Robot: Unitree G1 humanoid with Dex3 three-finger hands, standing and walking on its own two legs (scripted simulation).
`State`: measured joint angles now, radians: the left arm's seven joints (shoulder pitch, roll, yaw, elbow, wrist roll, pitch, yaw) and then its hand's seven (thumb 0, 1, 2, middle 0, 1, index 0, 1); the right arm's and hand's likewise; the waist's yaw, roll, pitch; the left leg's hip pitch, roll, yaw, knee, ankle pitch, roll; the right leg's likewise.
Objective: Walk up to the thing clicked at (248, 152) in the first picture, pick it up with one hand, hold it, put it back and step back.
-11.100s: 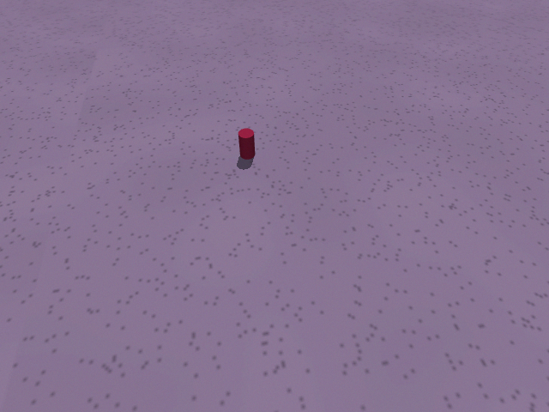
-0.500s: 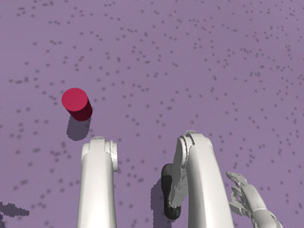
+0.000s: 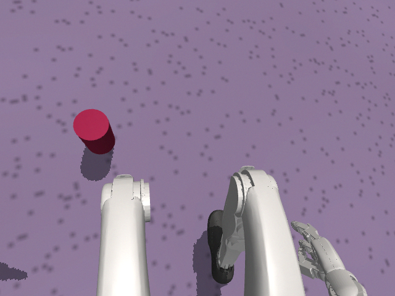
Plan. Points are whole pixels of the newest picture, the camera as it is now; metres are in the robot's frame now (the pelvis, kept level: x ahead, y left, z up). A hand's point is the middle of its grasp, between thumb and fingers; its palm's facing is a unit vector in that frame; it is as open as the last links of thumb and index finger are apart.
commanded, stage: approach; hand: left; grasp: from the side
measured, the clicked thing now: (96, 133) +0.47 +0.23 -0.29
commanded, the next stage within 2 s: close in in 0.50 s
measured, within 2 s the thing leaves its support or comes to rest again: neither
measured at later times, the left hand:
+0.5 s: hand (30, 143) +0.41 +0.34 -0.18, palm faces +0.17 -0.99 +0.03, open 17.5 cm
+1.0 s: hand (85, 147) +0.42 +0.25 -0.25, palm faces +0.14 -0.99 +0.03, open 17.6 cm
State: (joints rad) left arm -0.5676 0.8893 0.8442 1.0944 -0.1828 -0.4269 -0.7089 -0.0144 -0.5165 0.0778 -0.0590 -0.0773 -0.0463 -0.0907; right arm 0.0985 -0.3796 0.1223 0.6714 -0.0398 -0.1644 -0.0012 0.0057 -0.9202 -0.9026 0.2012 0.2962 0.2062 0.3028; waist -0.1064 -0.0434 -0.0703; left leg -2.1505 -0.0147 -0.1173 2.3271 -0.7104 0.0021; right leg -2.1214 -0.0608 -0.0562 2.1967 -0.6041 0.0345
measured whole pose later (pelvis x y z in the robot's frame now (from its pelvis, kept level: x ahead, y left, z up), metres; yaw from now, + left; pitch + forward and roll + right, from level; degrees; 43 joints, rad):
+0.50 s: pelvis +0.00 +0.00 -0.06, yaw -4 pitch +22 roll -12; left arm -0.62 0.85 0.77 1.34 -0.19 -0.80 -0.59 -0.02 -0.58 0.06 -0.08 -0.10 -0.06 -0.12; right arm -0.05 -0.39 0.29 0.63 -0.18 -0.12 0.05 0.00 -0.91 -0.90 0.20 0.30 0.21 0.30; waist -0.20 -0.17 0.13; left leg -2.22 -0.01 -0.21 2.55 -0.73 0.00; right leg -2.16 -0.03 -0.12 2.34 -0.58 0.05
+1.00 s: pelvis -0.02 +0.02 -0.08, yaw -8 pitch +12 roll -18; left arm -0.62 0.82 0.57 1.49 -0.12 -1.12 -0.22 -0.02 -0.59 0.02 -0.07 -0.07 -0.07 -0.08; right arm -0.15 -0.41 0.48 0.58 -0.34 -0.03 0.13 0.00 -0.95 -0.90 0.20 0.30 0.21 0.30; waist -0.25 -0.25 0.29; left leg -2.19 -0.02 -0.33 2.67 -0.71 0.02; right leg -2.07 0.01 -0.21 2.36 -0.53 0.06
